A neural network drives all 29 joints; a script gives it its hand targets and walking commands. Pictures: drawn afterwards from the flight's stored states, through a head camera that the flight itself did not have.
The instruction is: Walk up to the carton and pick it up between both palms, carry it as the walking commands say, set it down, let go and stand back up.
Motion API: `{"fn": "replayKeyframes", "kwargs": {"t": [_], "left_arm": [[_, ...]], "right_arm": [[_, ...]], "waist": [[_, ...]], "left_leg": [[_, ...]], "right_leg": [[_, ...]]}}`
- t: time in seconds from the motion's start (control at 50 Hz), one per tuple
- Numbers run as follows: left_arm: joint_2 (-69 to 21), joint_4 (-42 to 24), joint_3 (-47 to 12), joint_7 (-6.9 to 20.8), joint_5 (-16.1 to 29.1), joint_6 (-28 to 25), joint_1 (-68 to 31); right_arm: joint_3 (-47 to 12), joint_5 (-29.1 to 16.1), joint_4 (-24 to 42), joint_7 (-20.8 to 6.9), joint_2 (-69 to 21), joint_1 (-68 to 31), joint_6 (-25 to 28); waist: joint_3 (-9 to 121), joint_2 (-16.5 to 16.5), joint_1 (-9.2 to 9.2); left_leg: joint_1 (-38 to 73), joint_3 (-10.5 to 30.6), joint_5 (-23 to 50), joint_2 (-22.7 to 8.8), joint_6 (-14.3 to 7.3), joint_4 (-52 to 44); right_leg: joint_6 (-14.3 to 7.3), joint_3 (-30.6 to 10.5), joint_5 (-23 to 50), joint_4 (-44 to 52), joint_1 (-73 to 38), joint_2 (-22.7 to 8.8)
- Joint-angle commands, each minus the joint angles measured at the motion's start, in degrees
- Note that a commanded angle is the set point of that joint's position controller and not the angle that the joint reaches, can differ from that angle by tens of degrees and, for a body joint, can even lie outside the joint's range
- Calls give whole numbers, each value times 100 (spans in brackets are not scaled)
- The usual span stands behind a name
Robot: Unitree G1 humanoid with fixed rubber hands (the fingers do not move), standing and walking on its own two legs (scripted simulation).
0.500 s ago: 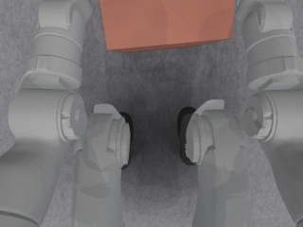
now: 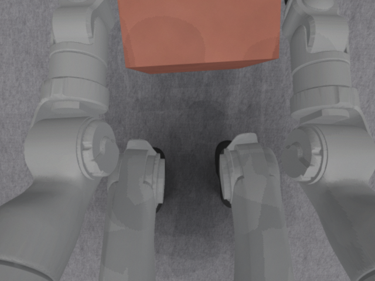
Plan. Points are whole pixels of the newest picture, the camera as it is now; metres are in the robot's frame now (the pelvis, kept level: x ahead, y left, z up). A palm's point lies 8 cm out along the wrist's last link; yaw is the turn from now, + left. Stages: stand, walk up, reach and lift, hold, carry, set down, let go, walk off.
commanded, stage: reach and lift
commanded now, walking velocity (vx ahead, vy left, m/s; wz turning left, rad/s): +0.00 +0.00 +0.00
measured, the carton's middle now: (194, 0) +0.56 -0.02 -0.20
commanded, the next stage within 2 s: none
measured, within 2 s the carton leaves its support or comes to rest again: neither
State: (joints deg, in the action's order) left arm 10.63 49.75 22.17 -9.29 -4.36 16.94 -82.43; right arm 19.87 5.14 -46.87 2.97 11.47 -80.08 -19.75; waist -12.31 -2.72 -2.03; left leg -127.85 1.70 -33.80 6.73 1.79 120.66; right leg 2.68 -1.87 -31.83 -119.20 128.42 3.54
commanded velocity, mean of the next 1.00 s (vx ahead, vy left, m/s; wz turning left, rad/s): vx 0.00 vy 0.00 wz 0.00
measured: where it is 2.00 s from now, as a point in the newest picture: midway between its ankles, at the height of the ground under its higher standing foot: (190, 188)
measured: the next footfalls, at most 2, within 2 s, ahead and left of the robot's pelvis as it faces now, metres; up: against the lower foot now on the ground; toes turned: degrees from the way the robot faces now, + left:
none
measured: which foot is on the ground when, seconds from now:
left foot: down 0.00-1.00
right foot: down 0.00-1.00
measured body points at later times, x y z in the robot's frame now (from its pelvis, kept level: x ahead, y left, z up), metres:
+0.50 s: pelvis +0.00 +0.00 +0.04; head +0.34 -0.02 +0.35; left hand +0.57 +0.13 -0.06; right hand +0.55 -0.18 -0.07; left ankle +0.10 +0.11 -0.36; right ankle +0.11 -0.13 -0.36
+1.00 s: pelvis +0.00 +0.00 +0.10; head +0.30 -0.02 +0.43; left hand +0.55 +0.14 +0.01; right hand +0.53 -0.17 +0.01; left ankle +0.10 +0.11 -0.36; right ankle +0.11 -0.13 -0.36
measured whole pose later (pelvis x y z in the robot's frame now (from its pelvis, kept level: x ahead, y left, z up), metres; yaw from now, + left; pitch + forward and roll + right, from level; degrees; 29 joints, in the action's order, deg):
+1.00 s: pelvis +0.00 +0.00 +0.10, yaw +0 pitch +44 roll +0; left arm 2.9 40.8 29.7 -5.2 -12.1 20.4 -68.7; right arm 25.7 12.8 -37.2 0.9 2.4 -66.1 -23.8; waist 2.6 -2.6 -1.8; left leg -115.2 4.1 -29.6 8.0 2.6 101.0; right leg 2.9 -3.6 -28.0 -99.9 115.9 5.2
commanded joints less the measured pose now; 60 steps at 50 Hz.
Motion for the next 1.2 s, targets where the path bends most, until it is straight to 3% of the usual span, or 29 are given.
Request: {"fn": "replayKeyframes", "kwargs": {"t": [0.0,0.26,0.66,1.18], "left_arm": [[-5943,-265,-2390,1861,668,74,-3310],[-6363,-486,-2530,1848,530,201,-2712],[-6609,-157,-2009,1988,85,448,-2306],[-7126,-232,-2187,2048,4,471,-1503]], "right_arm": [[-2244,-811,817,-1487,-5439,-3931,227],[-2453,-683,1178,-1444,-5750,-3416,116],[-2088,-227,951,-1405,-6052,-3027,-115],[-2251,-126,1032,-1456,-6581,-2226,-148]], "waist": [[7504,-1,-244],[7972,21,-216],[7605,75,-160],[7729,46,-129]], "left_leg": [[3442,-571,1897,270,-72,-1022],[3654,-533,2309,329,-3,-1406],[3661,-561,1522,374,48,-2373],[4622,-436,1763,389,87,-3428]], "right_leg": [[-178,718,2144,842,-3960,311],[-118,663,2576,1196,-4344,399],[-88,619,1890,2192,-4646,431],[-63,562,2033,3218,-5452,501]]}}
